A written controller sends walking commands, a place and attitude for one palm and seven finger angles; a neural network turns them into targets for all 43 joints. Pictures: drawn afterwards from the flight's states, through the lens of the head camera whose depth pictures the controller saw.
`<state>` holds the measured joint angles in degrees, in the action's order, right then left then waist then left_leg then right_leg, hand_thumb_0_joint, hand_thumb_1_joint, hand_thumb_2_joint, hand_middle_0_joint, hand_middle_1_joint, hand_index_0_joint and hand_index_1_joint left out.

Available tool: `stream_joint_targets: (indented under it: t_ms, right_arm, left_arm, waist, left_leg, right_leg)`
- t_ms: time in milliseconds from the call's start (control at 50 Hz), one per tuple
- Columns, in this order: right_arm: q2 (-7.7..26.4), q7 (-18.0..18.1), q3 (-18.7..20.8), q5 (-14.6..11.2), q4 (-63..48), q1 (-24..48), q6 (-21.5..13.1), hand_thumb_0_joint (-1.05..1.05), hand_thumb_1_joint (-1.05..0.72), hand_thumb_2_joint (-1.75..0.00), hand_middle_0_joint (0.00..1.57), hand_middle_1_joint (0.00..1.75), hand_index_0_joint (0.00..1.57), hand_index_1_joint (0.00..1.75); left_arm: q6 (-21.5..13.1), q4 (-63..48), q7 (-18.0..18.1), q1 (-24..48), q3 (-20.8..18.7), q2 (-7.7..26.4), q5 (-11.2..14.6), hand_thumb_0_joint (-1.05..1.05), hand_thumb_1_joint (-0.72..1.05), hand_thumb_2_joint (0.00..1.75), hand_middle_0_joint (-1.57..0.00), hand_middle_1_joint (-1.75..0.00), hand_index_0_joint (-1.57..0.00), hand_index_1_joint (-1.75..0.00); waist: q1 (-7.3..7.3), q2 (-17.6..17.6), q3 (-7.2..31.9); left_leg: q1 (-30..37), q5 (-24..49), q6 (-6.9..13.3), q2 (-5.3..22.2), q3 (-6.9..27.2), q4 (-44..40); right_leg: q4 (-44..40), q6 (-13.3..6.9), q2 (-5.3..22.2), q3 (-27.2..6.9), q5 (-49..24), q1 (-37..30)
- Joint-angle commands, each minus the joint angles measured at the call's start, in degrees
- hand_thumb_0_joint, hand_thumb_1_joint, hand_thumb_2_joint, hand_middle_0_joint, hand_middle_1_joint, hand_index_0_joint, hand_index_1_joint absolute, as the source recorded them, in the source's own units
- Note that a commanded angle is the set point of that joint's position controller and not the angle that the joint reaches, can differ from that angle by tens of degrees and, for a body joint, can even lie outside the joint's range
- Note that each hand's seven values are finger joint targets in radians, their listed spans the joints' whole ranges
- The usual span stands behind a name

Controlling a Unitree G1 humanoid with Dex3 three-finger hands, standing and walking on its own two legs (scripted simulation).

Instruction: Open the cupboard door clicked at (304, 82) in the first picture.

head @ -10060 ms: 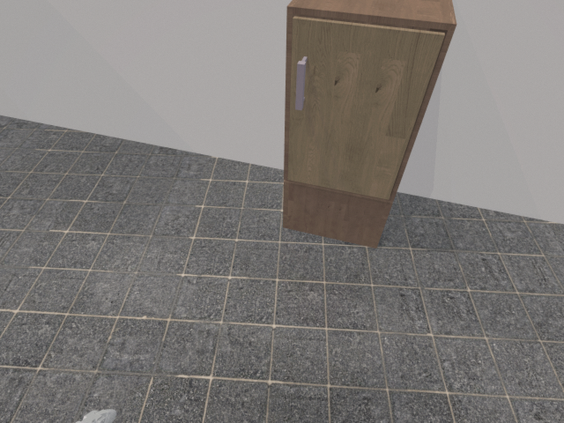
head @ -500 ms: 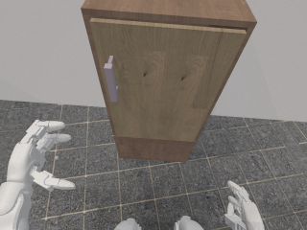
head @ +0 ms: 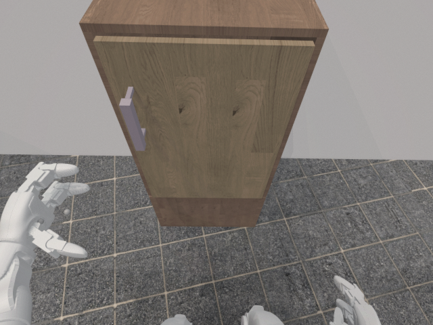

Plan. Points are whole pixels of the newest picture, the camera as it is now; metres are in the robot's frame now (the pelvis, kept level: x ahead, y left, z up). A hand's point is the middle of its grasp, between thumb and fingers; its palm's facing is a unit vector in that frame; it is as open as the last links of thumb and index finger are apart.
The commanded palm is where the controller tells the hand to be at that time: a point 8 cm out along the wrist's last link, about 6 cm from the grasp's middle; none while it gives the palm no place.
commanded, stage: raise the hand with hooked fingers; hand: left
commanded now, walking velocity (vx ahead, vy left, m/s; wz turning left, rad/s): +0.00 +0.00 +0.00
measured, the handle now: (135, 120) +0.52 +0.20 +0.04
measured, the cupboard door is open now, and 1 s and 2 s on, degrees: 0 0 0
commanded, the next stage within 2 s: move the hooked fingers beside the handle in 0.28 s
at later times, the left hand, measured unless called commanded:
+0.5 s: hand (59, 215) +0.28 +0.28 +0.05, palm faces +0.07 -1.00 -0.01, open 14.0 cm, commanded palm +0.27 +0.32 +0.06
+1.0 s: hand (79, 186) +0.34 +0.26 +0.05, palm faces +0.05 -1.00 -0.02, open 14.0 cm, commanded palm +0.32 +0.31 +0.05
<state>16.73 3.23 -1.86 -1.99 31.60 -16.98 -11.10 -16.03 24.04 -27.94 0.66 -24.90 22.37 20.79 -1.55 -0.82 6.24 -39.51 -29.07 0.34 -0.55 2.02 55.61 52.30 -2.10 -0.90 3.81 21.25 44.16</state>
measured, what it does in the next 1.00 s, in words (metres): stands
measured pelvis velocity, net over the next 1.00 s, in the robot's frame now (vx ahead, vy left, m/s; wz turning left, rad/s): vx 0.00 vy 0.01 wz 0.00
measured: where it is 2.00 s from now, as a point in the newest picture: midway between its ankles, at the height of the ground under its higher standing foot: outside the picture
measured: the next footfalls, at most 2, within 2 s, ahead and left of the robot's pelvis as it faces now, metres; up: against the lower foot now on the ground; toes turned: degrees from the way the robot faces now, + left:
none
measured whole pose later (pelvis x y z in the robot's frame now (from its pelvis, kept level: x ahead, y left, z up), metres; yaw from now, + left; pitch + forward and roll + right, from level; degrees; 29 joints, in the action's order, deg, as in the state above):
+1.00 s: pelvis +0.00 +0.01 +0.00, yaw +0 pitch +15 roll -1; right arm 15.5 3.2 -2.4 -1.5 33.4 -18.3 -8.4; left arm -19.6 34.6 -23.6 13.9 -23.4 22.2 16.4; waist -2.2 -0.6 6.2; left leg -42.3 -28.9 1.1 -1.2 1.6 56.8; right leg 52.9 -1.2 -0.3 3.3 20.8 46.7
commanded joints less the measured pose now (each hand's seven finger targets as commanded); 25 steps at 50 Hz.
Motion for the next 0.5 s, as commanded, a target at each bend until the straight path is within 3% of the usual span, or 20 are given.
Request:
stream_joint_targets:
  t_ms: [0, 100, 200, 240, 300, 340, 420, 440, 480]
  right_arm:
    - [7.06, 0.55, 3.3, 0.09, -7.52, 1.11, -2.95, 0.0, -0.9, -0.9, 0.2, 0.3, 0.2, 0.3]
    - [6.85, 0.84, 3.13, -0.18, -7.29, 1.62, -2.9, 0.0, -0.9, -0.9, 0.2, 0.3, 0.2, 0.3]
    - [7.01, 1.34, 2.96, -0.33, -7.46, 2.09, -3.05, 0.0, -0.9, -0.9, 0.2, 0.3, 0.2, 0.3]
    - [6.95, 1.37, 2.7, -0.18, -7.31, 2.35, -3.05, 0.0, -0.9, -0.9, 0.2, 0.3, 0.2, 0.3]
    - [6.84, 1.53, 2.62, -0.29, -7.13, 2.59, -3.28, 0.0, -0.9, -0.9, 0.2, 0.3, 0.2, 0.3]
    - [7.02, 1.56, 2.64, -0.19, -7.15, 2.39, -3.37, 0.0, -0.9, -0.9, 0.2, 0.3, 0.2, 0.3]
    - [7.12, 1.88, 2.58, -0.12, -6.52, 2.02, -3.68, 0.0, -0.9, -0.9, 0.2, 0.3, 0.2, 0.3]
    - [7.31, 1.99, 2.6, -0.07, -6.02, 1.69, -3.72, 0.0, -0.9, -0.9, 0.2, 0.3, 0.2, 0.3]
    - [7.42, 2.24, 2.64, -0.17, -5.88, 1.37, -3.9, 0.0, -0.9, -0.9, 0.2, 0.3, 0.2, 0.3]
  left_arm:
    - [-6.55, -10.77, 2.17, 9.61, -7.48, 15.29, 1.3, 0.0, -0.5, 0.3, -0.3, -1.2, -0.3, -1.2]
    - [-7.57, -10.02, 1.79, 11.05, -4.7, 13.62, 0.17, 0.0, -0.5, 0.3, -0.3, -1.2, -0.3, -1.2]
    - [-6.96, -9.7, 0.67, 10.74, -5.45, 14.63, 0.63, 0.0, -0.5, 0.3, -0.3, -1.2, -0.3, -1.2]
    - [-7.1, -9.52, 0.52, 11.88, -6.29, 15.46, 0.99, 0.0, -0.5, 0.3, -0.3, -1.2, -0.3, -1.2]
    - [-7.33, -7.59, 0.78, 11.45, -5.61, 13.78, 1.33, 0.0, -0.5, 0.3, -0.3, -1.2, -0.3, -1.2]
    - [-7.47, -7.38, 0.38, 12.17, -5.27, 13.75, 1.19, 0.0, -0.5, 0.3, -0.3, -1.2, -0.3, -1.2]
    - [-7.33, -7.49, 0.07, 17.73, -2.86, 12.82, 0.43, 0.0, -0.5, 0.3, -0.3, -1.2, -0.3, -1.2]
    - [-7.44, -7.48, 0.06, 19.68, -2.97, 13.84, -0.17, 0.0, -0.5, 0.3, -0.3, -1.2, -0.3, -1.2]
    - [-7.24, -6.09, 0.22, 21.89, -1.32, 12.39, -0.33, 0.0, -0.5, 0.3, -0.3, -1.2, -0.3, -1.2]
  waist:
    - [1.36, -1.43, 14.37]
    - [0.78, -4.65, 13.59]
    - [1.0, -2.17, 13.88]
    - [1.11, -3.17, 13.46]
    - [0.92, -2.13, 11.69]
    - [0.94, -1.51, 12.47]
    - [-0.39, -4.61, 12.38]
    - [-0.43, -4.64, 13.4]
    - [-1.0, -2.7, 12.99]
  left_leg:
    - [-2.88, 16.43, 0.75, -0.74, -1.15, -7.49]
    - [-1.97, 13.69, 0.9, -0.76, -1.3, -8.1]
    - [-1.82, 13.55, 0.96, -0.65, -0.63, -8.81]
    - [-1.65, 13.25, 0.84, -0.68, -0.43, -8.89]
    - [-2.36, 11.64, 0.8, -0.66, -0.51, -8.96]
    - [-1.95, 12.59, 0.81, -0.58, -0.36, -8.86]
    - [-0.39, 12.84, 0.65, -0.51, 0.15, -8.65]
    - [0.22, 13.22, 0.48, -0.33, 0.55, -8.83]
    - [-0.11, 11.77, 0.47, -0.33, 0.88, -8.94]
  right_leg:
    - [-6.45, 0.74, 0.98, -5.33, -9.76, -20.05]
    - [-7.26, 0.66, 1.15, -5.62, -6.45, -18.7]
    - [-7.69, 0.71, 1.13, -5.27, -6.2, -19.61]
    - [-7.36, 0.47, 0.95, -5.05, -5.75, -19.08]
    - [-8.13, 0.63, 1.07, -5.23, -3.35, -18.01]
    - [-7.26, 0.56, 0.88, -4.73, -4.97, -18.12]
    - [-6.25, 0.38, 0.6, -3.79, -5.72, -15.21]
    - [-5.85, 0.37, 0.58, -3.36, -5.96, -14.86]
    - [-5.98, 0.56, 0.54, -3.03, -4.32, -13.72]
